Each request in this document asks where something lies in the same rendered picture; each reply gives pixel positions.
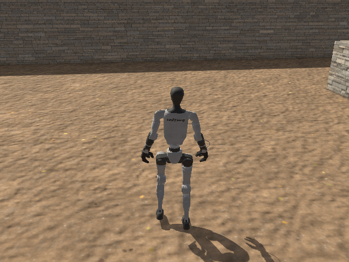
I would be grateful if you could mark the right robot hand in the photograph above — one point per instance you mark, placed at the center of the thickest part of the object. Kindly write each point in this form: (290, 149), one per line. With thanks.
(199, 153)

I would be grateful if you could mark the left robot hand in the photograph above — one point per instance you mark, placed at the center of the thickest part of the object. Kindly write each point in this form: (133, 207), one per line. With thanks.
(144, 155)

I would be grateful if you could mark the robot torso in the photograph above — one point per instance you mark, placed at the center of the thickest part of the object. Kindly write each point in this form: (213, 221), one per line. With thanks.
(175, 130)

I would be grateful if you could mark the robot right upper arm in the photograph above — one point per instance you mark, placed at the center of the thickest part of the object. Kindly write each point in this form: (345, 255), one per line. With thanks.
(195, 125)

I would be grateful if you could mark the robot left thigh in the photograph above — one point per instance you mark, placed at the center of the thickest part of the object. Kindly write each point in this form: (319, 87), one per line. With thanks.
(161, 159)

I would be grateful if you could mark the robot left upper arm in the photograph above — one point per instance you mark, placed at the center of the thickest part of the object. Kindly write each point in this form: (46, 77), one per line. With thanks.
(155, 124)

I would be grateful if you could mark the right robot forearm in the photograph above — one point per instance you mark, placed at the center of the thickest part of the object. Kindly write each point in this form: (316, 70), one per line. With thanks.
(202, 145)

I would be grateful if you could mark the left robot forearm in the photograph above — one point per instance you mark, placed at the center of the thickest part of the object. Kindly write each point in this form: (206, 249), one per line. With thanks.
(148, 144)

